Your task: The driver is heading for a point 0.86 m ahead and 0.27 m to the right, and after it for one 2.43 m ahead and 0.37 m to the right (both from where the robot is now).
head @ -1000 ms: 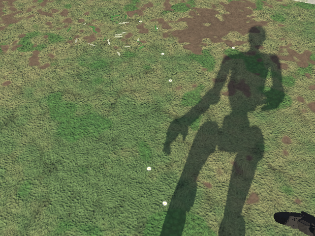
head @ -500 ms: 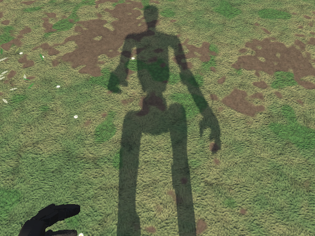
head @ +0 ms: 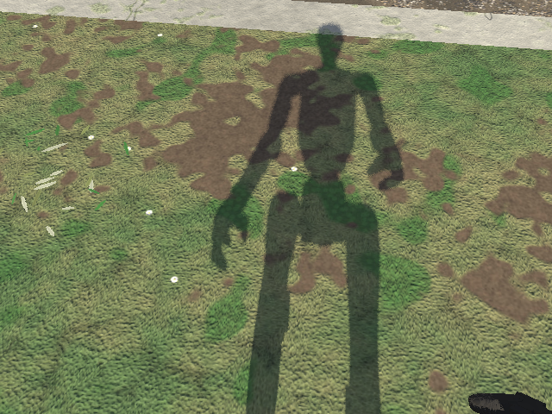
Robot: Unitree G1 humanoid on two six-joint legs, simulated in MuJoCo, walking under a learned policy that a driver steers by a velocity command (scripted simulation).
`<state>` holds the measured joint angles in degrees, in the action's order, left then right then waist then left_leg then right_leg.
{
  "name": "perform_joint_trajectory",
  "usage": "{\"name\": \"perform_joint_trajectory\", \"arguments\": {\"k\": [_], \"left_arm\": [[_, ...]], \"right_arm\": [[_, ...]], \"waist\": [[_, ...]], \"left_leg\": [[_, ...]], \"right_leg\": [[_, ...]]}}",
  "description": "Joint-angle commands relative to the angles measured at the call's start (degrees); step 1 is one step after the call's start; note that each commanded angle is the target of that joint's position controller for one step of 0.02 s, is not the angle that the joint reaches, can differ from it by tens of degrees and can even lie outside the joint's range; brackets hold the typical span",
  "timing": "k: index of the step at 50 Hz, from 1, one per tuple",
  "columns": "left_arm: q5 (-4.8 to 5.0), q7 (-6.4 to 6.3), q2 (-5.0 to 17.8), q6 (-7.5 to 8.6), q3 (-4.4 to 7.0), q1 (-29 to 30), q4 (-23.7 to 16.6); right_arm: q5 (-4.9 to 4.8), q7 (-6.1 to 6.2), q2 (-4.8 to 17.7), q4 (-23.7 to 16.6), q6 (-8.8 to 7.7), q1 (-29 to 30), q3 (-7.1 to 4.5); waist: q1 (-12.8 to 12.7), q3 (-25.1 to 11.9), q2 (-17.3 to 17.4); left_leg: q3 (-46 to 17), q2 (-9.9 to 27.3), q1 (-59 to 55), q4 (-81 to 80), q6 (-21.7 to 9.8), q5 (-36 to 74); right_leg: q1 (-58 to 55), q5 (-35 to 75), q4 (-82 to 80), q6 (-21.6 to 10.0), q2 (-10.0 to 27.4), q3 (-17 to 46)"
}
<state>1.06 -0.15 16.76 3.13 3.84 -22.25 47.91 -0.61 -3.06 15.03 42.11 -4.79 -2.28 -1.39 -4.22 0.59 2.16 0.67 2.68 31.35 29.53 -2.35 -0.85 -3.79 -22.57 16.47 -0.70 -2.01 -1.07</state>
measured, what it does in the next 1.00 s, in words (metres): walks ahead, turning right: left foot, then right foot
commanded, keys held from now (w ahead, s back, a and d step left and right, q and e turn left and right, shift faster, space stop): w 0.26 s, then w+e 0.74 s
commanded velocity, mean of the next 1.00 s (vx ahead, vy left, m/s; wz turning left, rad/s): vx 0.50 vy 0.00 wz -0.31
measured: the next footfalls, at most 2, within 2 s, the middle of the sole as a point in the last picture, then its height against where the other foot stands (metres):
left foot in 0.02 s outside the picture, level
right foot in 0.58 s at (364, 412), level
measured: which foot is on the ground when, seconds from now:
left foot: up 0.00-0.00, down 0.02-0.60, up 0.62-1.00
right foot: down 0.00-0.02, up 0.04-0.56, down 0.58-1.00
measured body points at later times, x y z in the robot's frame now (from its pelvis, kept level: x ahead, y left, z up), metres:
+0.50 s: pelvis +0.27 +0.01 +0.01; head +0.30 +0.00 +0.46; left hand +0.48 +0.23 -0.09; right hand +0.28 -0.28 -0.12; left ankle +0.15 +0.12 -0.73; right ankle +0.44 -0.14 -0.70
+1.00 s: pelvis +0.56 -0.06 +0.01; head +0.59 -0.08 +0.46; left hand +0.70 +0.21 -0.10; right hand +0.70 -0.36 -0.07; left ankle +0.78 +0.03 -0.70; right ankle +0.45 -0.12 -0.73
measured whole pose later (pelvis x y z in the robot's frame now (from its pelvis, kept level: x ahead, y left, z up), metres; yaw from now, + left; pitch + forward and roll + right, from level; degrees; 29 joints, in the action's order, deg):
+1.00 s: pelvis +0.56 -0.06 +0.01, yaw -21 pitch +2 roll +0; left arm 1.4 -0.9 16.4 2.3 4.2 -20.7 43.3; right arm -0.1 -1.1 16.2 40.0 -5.9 -1.2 -2.2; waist -4.8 1.0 2.5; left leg -5.4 1.4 32.7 29.0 2.7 1.5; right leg 5.5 -19.0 23.0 -4.0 -6.6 10.6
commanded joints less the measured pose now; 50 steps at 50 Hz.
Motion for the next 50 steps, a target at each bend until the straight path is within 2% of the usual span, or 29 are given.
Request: {"name": "perform_joint_trajectory", "arguments": {"k": [1, 2, 3, 4, 5, 6, 7, 8, 11, 13, 18, 23, 25, 26, 27, 28, 29, 30, 31, 32, 33, 34, 35, 37, 39, 42, 44, 47, 50], "left_arm": [[-0.40, -0.74, 8.6, -0.32, 1.74, 1.8, -2.5], [-1.24, -0.66, 4.0, 0.23, 0.15, -3.1, -4.2], [-0.91, -0.23, 0.8, 1.44, -0.94, -6.7, -3.3], [0.43, 0.26, 6.7, 2.28, 0.40, -1.2, -3.7], [1.22, 0.44, 8.0, 2.73, 0.70, 4.0, -5.4], [0.59, 0.17, 7.5, 2.84, 0.59, 6.8, -6.0], [-0.08, 0.01, 7.0, 2.48, 0.85, 7.2, -5.9], [-0.20, -0.02, 6.2, 1.90, 0.89, 5.6, -5.5], [-0.54, -0.41, 3.9, 0.49, 0.50, 5.0, -5.0], [-0.94, -0.55, 3.5, 0.40, 0.33, 8.9, -6.2], [-0.22, 0.78, 1.5, 1.10, -0.55, 16.5, -7.3], [0.32, 2.41, 1.7, 1.15, -0.75, 23.0, -10.5], [0.14, 3.16, 2.2, 1.16, -0.52, 23.2, -11.5], [-0.03, 3.39, 3.0, 1.14, -0.13, 21.8, -11.6], [-0.22, 3.45, 4.3, 1.00, 0.58, 19.0, -11.3], [-0.25, 3.34, 6.2, 0.87, 1.88, 12.0, -9.7], [-0.08, 2.66, 9.9, 0.63, 3.78, 2.4, -7.2], [-0.14, 1.70, 16.5, 0.24, 5.47, -3.6, -6.6], [0.50, 1.90, 15.1, 0.65, 4.58, -3.1, -7.4], [0.14, 1.83, 11.0, 0.86, 3.38, -2.0, -7.4], [0.00, 1.66, 9.1, 0.99, 2.86, 0.7, -7.8], [-0.10, 1.64, 7.9, 0.91, 2.43, 4.4, -8.5], [-0.44, 1.54, 6.1, 0.89, 1.77, 7.2, -9.4], [-0.76, 1.17, 6.2, 0.87, 1.75, 9.2, -10.5], [-0.49, 0.48, 7.7, 1.07, 2.17, 8.5, -10.3], [-0.08, -0.45, 8.9, 0.83, 2.58, 6.1, -9.4], [0.10, -0.75, 9.0, 0.44, 2.64, 4.2, -8.7], [0.54, -0.91, 8.9, -0.06, 2.69, 1.4, -7.5], [0.35, -1.26, 8.6, -0.66, 2.73, 1.3, -7.4]], "right_arm": [[0.30, 0.69, 11.0, 0.2, -0.86, -12.7, -4.24], [1.43, 1.17, 16.4, 1.1, -0.77, -20.4, -5.44], [0.69, 0.74, 15.9, 2.3, -0.54, -23.1, -5.28], [-0.20, 0.84, 11.6, 2.0, -0.51, -21.6, -3.99], [-0.20, 1.07, 10.2, 1.4, -0.37, -17.3, -3.52], [0.35, 1.16, 9.2, 0.8, -0.26, -13.6, -3.17], [1.03, 1.05, 7.7, 0.4, -0.40, -11.4, -2.71], [1.47, 1.00, 6.8, 0.3, -0.65, -10.3, -2.42], [0.84, 1.17, 7.6, 1.4, -1.50, -10.6, -2.68], [0.80, 1.76, 8.8, 2.4, -1.43, -12.1, -3.05], [0.76, 2.67, 9.9, 4.2, -0.96, -14.6, -3.27], [0.35, 2.92, 10.6, 6.8, 0.33, -17.8, -3.74], [0.02, 3.25, 11.2, 7.0, 1.13, -17.1, -4.08], [-0.11, 3.55, 11.9, 6.7, 1.49, -16.2, -4.32], [-0.19, 3.95, 12.7, 6.4, 1.91, -15.3, -4.60], [-0.17, 4.41, 12.9, 5.9, 2.57, -14.3, -4.62], [0.24, 4.97, 11.8, 5.0, 2.74, -14.5, -4.08], [1.71, 4.57, 6.6, 2.1, 1.55, -18.2, -2.18], [1.62, 3.69, 4.9, 1.6, -0.73, -17.9, -1.13], [-0.60, 2.61, 9.0, 0.4, -2.50, -12.9, -2.20], [-1.34, 2.30, 9.3, -0.6, -3.47, -9.6, -2.06], [-0.25, 2.57, 9.0, -0.7, -3.77, -8.4, -2.20], [0.78, 2.89, 9.7, -0.6, -3.30, -8.3, -2.81], [1.34, 2.90, 8.6, -0.9, -1.89, -9.9, -2.92], [1.57, 3.16, 7.4, -1.6, -0.95, -9.0, -2.70], [1.61, 3.23, 5.5, -3.8, -0.87, -2.2, -2.08], [1.15, 2.85, 4.7, -4.9, -1.18, 1.8, -1.77], [0.30, 2.24, 5.9, -6.4, -1.72, 5.3, -2.15], [0.17, 1.70, 8.0, -6.6, -2.44, 4.0, -3.02]], "waist": [[9.9, -8.4, -5.7], [9.8, -18.2, 3.8], [9.0, -24.0, 14.9], [10.7, -18.3, 9.1], [9.8, -10.4, 5.6], [8.3, -5.8, 1.6], [6.4, -3.1, 1.4], [4.7, -3.0, 2.8], [3.4, -1.7, 2.6], [4.1, -0.3, 1.4], [7.3, 1.4, 1.2], [9.5, 3.9, 0.5], [8.6, 3.8, 1.1], [7.4, 2.5, 1.9], [5.6, 0.0, 3.0], [1.5, -4.1, 2.8], [-2.7, -9.5, 0.3], [-1.6, -16.4, -11.6], [-0.5, -22.5, -15.0], [-2.4, -17.5, -11.1], [-1.5, -11.2, -7.5], [0.9, -6.9, -3.0], [2.9, -4.6, -3.0], [5.2, -3.6, -5.0], [5.5, -2.4, -5.0], [3.1, -0.7, -5.3], [1.3, -0.4, -6.2], [0.1, -0.2, -6.7], [1.5, -0.6, -8.2]], "left_leg": [[1.5, -1.5, -21.2, -0.2, -4.3, -0.6], [-17.5, 12.4, -43.5, 1.3, -11.0, -1.8], [-40.8, 19.5, -54.0, -8.4, -16.6, -13.7], [-39.1, 18.1, -50.9, -11.4, -14.1, -22.2], [-31.4, 16.6, -42.8, -12.7, -12.0, -21.1], [-25.8, 14.6, -34.4, -14.2, -11.2, -16.4], [-21.6, 12.7, -28.0, -15.9, -10.7, -11.3], [-19.2, 11.4, -24.4, -17.5, -10.6, -8.3], [-13.3, 10.3, -20.6, -21.1, -11.8, -2.1], [-10.8, 10.1, -21.5, -22.3, -11.9, 1.4], [-1.3, 8.1, -24.4, -23.5, -8.5, 2.9], [1.8, 12.0, -34.1, -21.5, -7.6, 4.7], [3.0, 13.2, -37.7, -18.2, -6.5, 12.2], [4.1, 13.2, -38.7, -14.9, -5.8, 21.4], [5.2, 12.9, -39.2, -9.7, -4.9, 32.1], [7.3, 11.3, -37.6, 0.1, -3.5, 39.1], [8.6, 8.9, -28.8, 13.8, -1.3, 34.0], [9.1, 1.3, -5.1, 35.9, 2.3, 5.4], [-1.7, -6.8, 8.9, 47.6, 3.4, -31.9], [-6.9, -2.5, 15.0, 49.9, 2.0, -29.1], [-5.8, 0.0, 15.3, 46.7, 1.0, -24.2], [-5.4, 2.1, 12.7, 41.0, 1.1, -20.6], [-5.3, 3.6, 8.8, 36.8, 1.6, -18.3], [-5.0, 3.9, 4.6, 33.0, 3.3, -16.6], [-3.8, 3.3, 3.9, 27.7, 5.2, -13.1], [-3.3, 1.2, 2.2, 14.0, 6.5, -1.3], [-3.0, -0.8, -1.1, 6.3, 6.5, 4.9], [-4.4, -2.1, -2.8, 1.1, 5.8, 6.0], [-5.8, -2.2, -4.6, -1.8, 3.8, -0.3]], "right_leg": [[5.2, 47.1, 18.6, -5.9, 11.4, 3.0], [23.6, 28.5, 40.0, -2.5, 5.5, 0.4], [38.9, -10.4, 53.4, -0.5, -2.5, 5.5], [45.7, -10.1, 59.0, -1.2, 0.9, 9.5], [48.2, -4.7, 58.1, -1.9, 4.0, 7.3], [46.6, 0.3, 55.1, -1.9, 6.5, 5.7], [43.6, 3.6, 51.9, -1.7, 8.4, 5.7], [40.1, 5.7, 50.3, -1.5, 9.4, 6.1], [39.2, 8.9, 45.4, 0.1, 10.2, 5.1], [42.5, 14.4, 39.7, 1.3, 10.6, 4.9], [40.9, 28.8, 23.5, 0.8, 8.7, 2.5], [43.8, 26.1, 16.9, -1.2, 6.8, 2.3], [43.3, 21.1, 15.8, -2.8, 5.8, 1.0], [40.5, 18.1, 15.8, -3.8, 4.3, -0.5], [35.7, 15.3, 16.1, -4.9, 2.3, -2.5], [26.3, 15.8, 14.2, -6.4, -0.1, -4.1], [10.7, 18.0, 13.3, -8.8, 0.5, -0.2], [-11.5, 13.6, 12.5, -17.4, 14.5, 25.2], [-20.2, 8.4, 2.8, -23.7, 21.7, 48.7], [-17.6, 6.8, 1.6, -20.5, 19.8, 41.7], [-9.8, 10.1, 1.4, -18.2, 17.3, 33.4], [-1.0, 14.8, 0.3, -16.5, 15.1, 28.0], [5.3, 19.7, -1.2, -15.7, 13.3, 24.4], [12.1, 24.4, -3.6, -16.5, 11.7, 22.4], [16.3, 27.5, -4.6, -16.6, 10.4, 18.9], [19.2, 25.1, -4.3, -14.0, 7.2, 15.3], [20.0, 21.4, -3.5, -12.4, 6.2, 15.0], [16.8, 17.9, -0.7, -11.6, 7.9, 19.0], [11.5, 17.9, 4.8, -10.5, 9.9, 24.3]]}}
